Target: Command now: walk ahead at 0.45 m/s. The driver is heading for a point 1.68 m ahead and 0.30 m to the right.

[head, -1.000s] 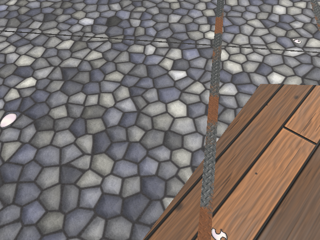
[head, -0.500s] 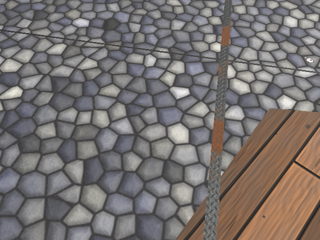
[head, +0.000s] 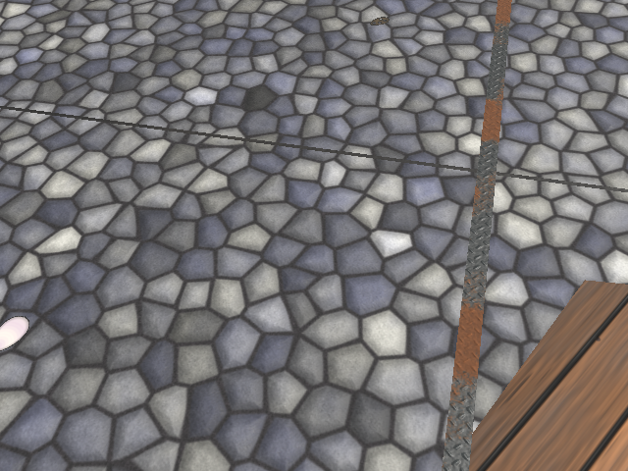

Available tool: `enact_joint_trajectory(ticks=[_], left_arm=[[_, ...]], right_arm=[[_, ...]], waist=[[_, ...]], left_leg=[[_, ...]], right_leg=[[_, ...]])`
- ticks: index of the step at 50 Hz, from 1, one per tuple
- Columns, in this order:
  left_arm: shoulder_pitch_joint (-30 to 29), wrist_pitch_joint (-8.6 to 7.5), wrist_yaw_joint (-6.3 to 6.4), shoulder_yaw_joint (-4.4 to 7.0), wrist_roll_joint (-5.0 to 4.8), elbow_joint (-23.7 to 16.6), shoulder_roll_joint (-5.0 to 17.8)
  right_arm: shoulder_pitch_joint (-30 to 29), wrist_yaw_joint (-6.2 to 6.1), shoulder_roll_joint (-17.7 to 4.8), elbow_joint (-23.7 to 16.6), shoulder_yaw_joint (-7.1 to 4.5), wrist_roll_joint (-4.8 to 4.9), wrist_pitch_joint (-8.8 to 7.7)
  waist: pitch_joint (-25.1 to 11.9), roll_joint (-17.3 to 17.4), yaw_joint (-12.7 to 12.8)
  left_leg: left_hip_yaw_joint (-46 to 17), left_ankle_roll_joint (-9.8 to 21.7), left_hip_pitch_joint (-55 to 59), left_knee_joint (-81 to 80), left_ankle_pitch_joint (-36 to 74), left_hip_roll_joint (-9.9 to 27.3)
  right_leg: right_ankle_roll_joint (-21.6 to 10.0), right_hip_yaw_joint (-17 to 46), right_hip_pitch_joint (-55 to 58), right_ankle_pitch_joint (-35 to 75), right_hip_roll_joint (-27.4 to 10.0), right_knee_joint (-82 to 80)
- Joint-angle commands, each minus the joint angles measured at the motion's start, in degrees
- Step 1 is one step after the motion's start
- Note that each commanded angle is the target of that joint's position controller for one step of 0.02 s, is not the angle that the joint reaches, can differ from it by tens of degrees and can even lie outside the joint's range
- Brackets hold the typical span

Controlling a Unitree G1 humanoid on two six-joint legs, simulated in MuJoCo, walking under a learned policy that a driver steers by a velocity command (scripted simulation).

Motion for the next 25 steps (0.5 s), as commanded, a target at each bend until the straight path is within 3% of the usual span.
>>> enact_joint_trajectory(ticks=[1,5,7,8,9,10,11,12,13,14,16,18,22,25], left_arm=[[1.98,-0.51,0.2,2.19,-0.36,-1.19,10.34],[1.86,0.0,0.24,2.75,-1.03,0.0,11.32],[0.01,0.5,0.35,2.83,-1.07,-0.26,11.55],[-0.59,0.6,0.43,2.39,-0.51,-0.83,10.47],[2.29,0.06,0.28,1.03,0.33,-2.66,6.47],[5.35,-1.18,0.11,-0.28,0.1,-2.24,2.47],[0.42,-2.11,-0.11,1.5,-1.56,-3.0,8.84],[-3.87,-2.63,-0.07,2.0,-2.32,-4.4,10.5],[-5.79,-2.7,0.3,2.06,-1.78,-4.61,9.86],[-6.05,-2.35,0.58,2.37,-1.07,-4.63,8.97],[-3.96,-1.08,0.53,2.19,-0.91,-4.13,6.06],[-5.28,0.06,0.47,2.13,-1.04,-4.77,5.25],[-11.68,0.33,-0.02,2.15,-0.75,-7.09,5.46],[-17.31,0.02,-1.0,1.46,-0.73,-9.05,4.63]], right_arm=[[-10.38,0.77,-1.3,-5.86,0.59,0.4,-1.09],[-10.62,1.65,-3.52,-6.52,0.31,0.6,-1.62],[-1.54,1.36,-6.15,-3.71,-1.12,0.25,-1.64],[8.52,0.88,-8.83,-0.56,-2.48,0.18,-1.53],[17.83,0.32,-14.01,1.2,-3.74,-1.05,-1.31],[20.56,0.64,-13.87,2.43,-3.36,-0.53,-0.89],[17.19,0.64,-9.59,2.16,-2.0,-0.03,-1.03],[12.09,0.5,-7.79,1.27,-1.38,0.03,-1.2],[8.56,0.56,-6.37,0.72,-0.95,-0.41,-1.39],[6.55,0.75,-5.0,0.55,-0.58,-0.94,-1.65],[5.6,0.81,-3.77,1.2,-0.33,-1.39,-2.06],[6.44,0.37,-4.72,2.42,-0.57,-1.43,-2.58],[8.99,-0.85,-6.32,4.24,-0.82,-1.79,-2.62],[10.12,-1.35,-7.31,4.86,-0.77,-1.58,-2.59]], waist=[[4.43,-8.52,1.1],[4.82,-8.98,-0.93],[-0.53,-8.85,-6.28],[-6.68,-7.24,-10.52],[-16.35,2.52,-11.91],[-23.15,13.81,-10.85],[-15.64,9.36,-11.2],[-7.98,6.88,-9.73],[-4.25,2.97,-8.08],[-1.78,2.5,-6.32],[-1.51,3.6,-3.9],[0.35,2.97,-3.34],[2.67,0.99,-4.78],[3.84,0.43,-6.63]], left_leg=[[2.0,0.0,-0.76,-5.39,2.81,-1.44],[1.71,2.93,2.81,-8.59,-1.74,-1.62],[4.0,5.31,16.98,-10.39,-2.48,-4.34],[2.56,7.29,31.55,-9.11,-1.18,-3.12],[-15.92,13.68,54.16,-8.11,-3.34,10.58],[-37.59,18.96,61.04,-17.69,-14.61,18.93],[-35.14,16.57,55.26,-20.4,-19.88,16.93],[-27.62,14.63,46.8,-21.83,-16.78,15.16],[-22.1,13.7,39.12,-23.43,-11.37,12.98],[-17.86,13.1,33.24,-25.15,-6.54,10.9],[-13.05,12.99,28.0,-28.15,-3.4,9.36],[-9.05,13.25,25.69,-30.4,-0.53,9.39],[-2.15,11.81,26.96,-31.85,4.26,8.6],[2.91,10.19,27.35,-32.88,5.04,7.79]], right_leg=[[-8.34,7.19,-0.6,12.07,-12.57,-4.41],[-7.52,7.62,3.65,19.07,-15.71,-1.29],[-5.65,4.45,2.69,36.79,-13.52,8.67],[-3.96,2.3,-3.23,38.35,-10.8,19.82],[-0.46,-1.16,-22.4,20.94,-4.94,40.82],[1.02,3.47,-34.42,-18.61,2.26,54.8],[0.06,7.27,-40.25,-18.02,-1.09,60.7],[-0.88,5.47,-42.22,-12.57,-3.88,60.27],[-0.89,4.39,-39.94,-7.62,-6.11,57.8],[-0.73,4.31,-37.15,-4.52,-7.67,55.14],[-0.36,4.51,-32.49,-1.99,-8.95,52.45],[0.38,4.36,-34.04,0.86,-9.5,49.81],[1.11,5.94,-38.42,13.21,-8.21,38.64],[0.68,3.15,-35.89,20.5,-6.61,29.42]])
